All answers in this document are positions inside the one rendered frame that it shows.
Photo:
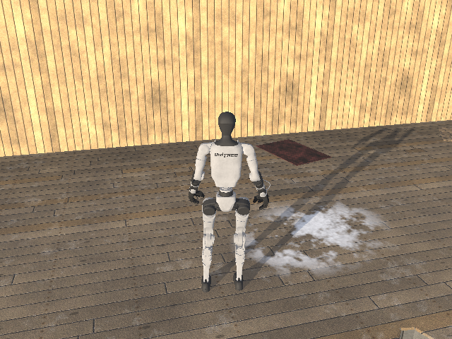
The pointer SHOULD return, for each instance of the left robot foot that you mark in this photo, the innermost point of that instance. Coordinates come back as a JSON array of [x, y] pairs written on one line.
[[206, 285]]

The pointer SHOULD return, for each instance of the right robot thigh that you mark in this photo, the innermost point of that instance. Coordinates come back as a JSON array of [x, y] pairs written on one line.
[[242, 214]]

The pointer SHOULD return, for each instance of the robot left hand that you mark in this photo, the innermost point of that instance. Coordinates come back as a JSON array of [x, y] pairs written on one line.
[[191, 196]]

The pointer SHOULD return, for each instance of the robot left forearm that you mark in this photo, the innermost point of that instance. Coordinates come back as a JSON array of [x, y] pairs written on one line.
[[194, 184]]

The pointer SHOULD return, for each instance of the robot right forearm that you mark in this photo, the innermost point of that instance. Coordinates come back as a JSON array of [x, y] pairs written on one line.
[[260, 187]]

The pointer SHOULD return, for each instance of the left robot upper arm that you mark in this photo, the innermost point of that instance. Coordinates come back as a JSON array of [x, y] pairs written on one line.
[[203, 150]]

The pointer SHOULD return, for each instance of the robot right hand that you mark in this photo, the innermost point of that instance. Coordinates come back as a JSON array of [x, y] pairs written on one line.
[[265, 201]]

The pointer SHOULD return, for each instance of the right robot upper arm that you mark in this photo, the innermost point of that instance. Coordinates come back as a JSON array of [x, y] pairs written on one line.
[[248, 150]]

